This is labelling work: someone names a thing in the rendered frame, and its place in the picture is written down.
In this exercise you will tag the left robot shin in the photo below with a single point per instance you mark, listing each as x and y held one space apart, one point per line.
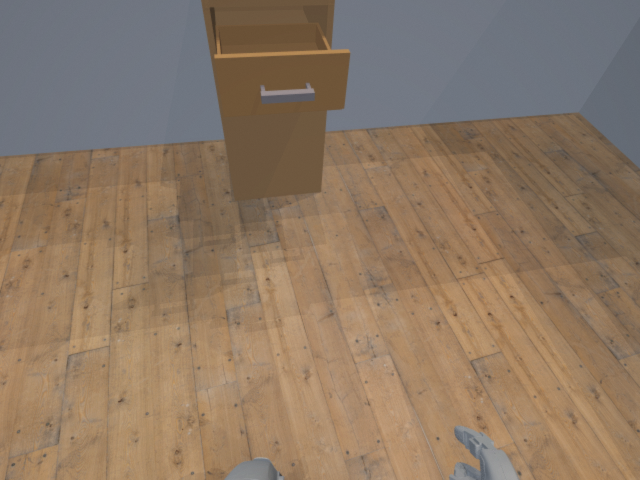
262 459

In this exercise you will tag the robot right hand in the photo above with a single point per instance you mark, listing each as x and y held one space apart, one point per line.
494 464

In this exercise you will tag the handle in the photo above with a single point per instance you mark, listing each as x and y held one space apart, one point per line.
283 96

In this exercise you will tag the cabinet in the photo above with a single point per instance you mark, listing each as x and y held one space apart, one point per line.
274 154

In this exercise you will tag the drawer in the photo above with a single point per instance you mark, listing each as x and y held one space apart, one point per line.
280 57

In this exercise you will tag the robot left thigh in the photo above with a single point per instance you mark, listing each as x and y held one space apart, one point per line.
254 470

